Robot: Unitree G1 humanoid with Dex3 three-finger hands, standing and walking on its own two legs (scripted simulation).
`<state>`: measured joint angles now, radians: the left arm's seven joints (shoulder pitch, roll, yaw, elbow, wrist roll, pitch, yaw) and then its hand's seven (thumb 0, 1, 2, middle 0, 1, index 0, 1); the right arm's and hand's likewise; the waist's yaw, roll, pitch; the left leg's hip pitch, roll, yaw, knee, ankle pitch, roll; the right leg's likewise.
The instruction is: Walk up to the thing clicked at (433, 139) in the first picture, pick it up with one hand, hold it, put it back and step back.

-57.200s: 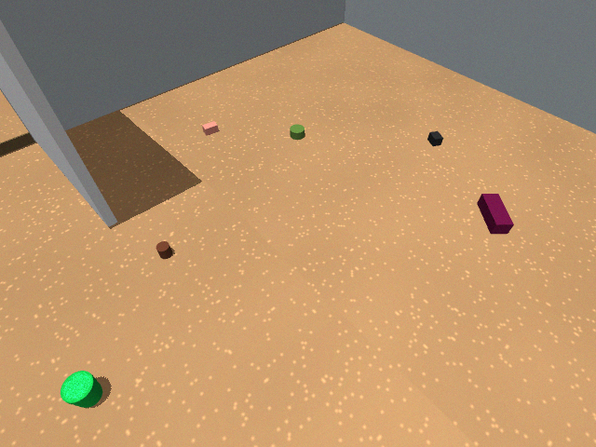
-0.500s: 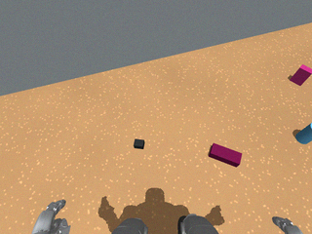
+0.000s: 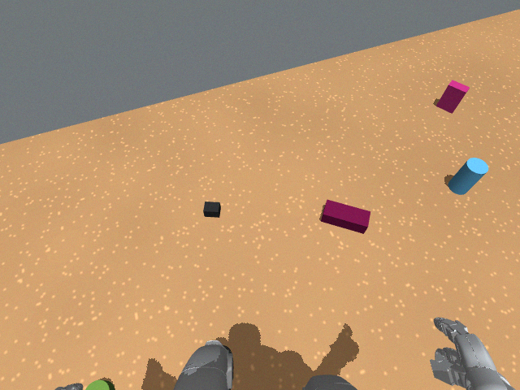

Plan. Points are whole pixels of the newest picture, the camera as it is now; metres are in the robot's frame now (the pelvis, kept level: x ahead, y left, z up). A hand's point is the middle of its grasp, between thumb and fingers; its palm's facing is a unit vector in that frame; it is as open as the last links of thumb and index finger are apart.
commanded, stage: step back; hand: left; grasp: from above
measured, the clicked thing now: (212, 209) +0.79 +0.23 -0.73
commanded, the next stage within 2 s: stand in 1.88 s
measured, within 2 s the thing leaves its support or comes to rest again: neither
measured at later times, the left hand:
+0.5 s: hand out of the picture -0.05 +0.25 -0.13, palm faces +0.09 -0.94 -0.33, open 7.4 cm
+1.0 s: hand out of the picture -0.28 +0.21 -0.12, palm faces +0.09 -0.89 -0.44, open 7.4 cm
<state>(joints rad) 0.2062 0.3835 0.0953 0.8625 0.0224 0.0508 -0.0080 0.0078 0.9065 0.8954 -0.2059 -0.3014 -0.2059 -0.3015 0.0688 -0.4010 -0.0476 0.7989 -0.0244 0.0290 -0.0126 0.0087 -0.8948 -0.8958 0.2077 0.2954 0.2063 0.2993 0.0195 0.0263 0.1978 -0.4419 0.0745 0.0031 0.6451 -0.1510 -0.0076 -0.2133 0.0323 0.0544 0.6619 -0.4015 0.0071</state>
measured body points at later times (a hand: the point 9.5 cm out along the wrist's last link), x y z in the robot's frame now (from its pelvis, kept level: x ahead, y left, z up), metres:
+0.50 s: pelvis -0.16 -0.02 +0.02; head -0.12 +0.01 +0.46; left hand -0.05 +0.30 -0.11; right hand -0.07 -0.32 -0.09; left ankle -0.14 +0.09 -0.71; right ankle -0.15 -0.16 -0.63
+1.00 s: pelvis -0.30 -0.07 +0.01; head -0.28 -0.09 +0.46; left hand -0.28 +0.26 -0.09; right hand -0.21 -0.38 -0.13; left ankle -0.32 +0.06 -0.70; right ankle -0.29 -0.19 -0.71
